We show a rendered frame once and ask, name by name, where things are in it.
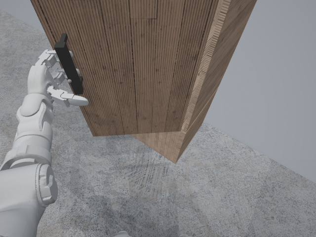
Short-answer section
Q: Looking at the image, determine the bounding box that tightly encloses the left robot hand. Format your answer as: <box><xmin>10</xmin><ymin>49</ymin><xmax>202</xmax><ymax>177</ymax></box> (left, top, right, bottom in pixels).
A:
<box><xmin>27</xmin><ymin>49</ymin><xmax>89</xmax><ymax>107</ymax></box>

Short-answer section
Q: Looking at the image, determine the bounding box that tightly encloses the left robot forearm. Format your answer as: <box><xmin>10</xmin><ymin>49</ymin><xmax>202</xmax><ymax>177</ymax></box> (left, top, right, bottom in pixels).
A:
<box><xmin>0</xmin><ymin>93</ymin><xmax>53</xmax><ymax>171</ymax></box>

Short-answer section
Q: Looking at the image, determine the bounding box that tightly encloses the left robot shin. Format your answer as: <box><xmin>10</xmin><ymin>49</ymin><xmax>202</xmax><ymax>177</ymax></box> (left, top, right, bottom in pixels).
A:
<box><xmin>118</xmin><ymin>231</ymin><xmax>129</xmax><ymax>235</ymax></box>

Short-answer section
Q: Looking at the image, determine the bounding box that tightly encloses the robot left upper arm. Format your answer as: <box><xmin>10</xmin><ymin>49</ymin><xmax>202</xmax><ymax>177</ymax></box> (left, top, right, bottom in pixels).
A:
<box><xmin>0</xmin><ymin>163</ymin><xmax>58</xmax><ymax>237</ymax></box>

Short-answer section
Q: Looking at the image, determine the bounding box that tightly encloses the cupboard door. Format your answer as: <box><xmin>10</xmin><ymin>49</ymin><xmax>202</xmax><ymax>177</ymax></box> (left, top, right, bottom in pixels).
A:
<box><xmin>30</xmin><ymin>0</ymin><xmax>219</xmax><ymax>137</ymax></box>

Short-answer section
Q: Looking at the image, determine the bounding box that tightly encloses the handle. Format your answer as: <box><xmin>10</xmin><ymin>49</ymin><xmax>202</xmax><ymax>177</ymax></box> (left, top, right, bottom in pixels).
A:
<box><xmin>54</xmin><ymin>33</ymin><xmax>83</xmax><ymax>94</ymax></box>

